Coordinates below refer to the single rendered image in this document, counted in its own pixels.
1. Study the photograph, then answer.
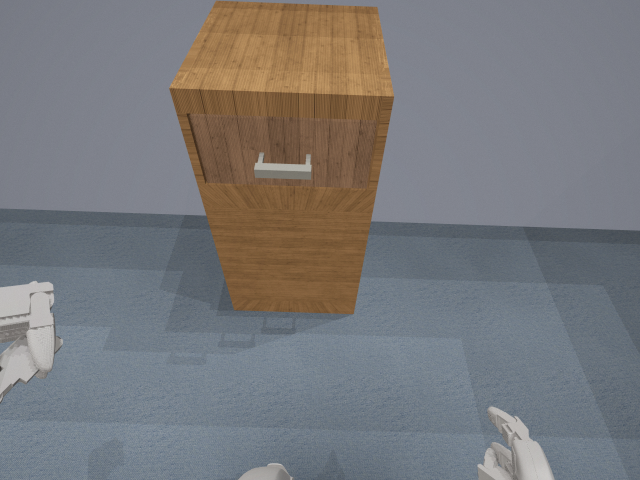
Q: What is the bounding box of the cabinet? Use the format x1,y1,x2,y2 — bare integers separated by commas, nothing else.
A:
169,1,394,314

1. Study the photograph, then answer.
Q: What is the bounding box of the right robot hand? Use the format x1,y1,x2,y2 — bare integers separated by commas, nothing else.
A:
478,406,555,480

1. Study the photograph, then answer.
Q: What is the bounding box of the handle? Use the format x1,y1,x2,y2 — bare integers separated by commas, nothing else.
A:
254,152,312,180

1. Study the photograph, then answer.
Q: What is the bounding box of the drawer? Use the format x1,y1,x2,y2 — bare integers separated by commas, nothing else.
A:
190,114,377,189

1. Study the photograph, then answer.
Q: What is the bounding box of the left robot shin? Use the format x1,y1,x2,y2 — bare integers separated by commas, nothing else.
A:
267,463,291,477

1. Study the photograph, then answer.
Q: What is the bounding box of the left robot hand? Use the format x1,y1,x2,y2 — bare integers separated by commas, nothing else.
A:
0,281,63,403

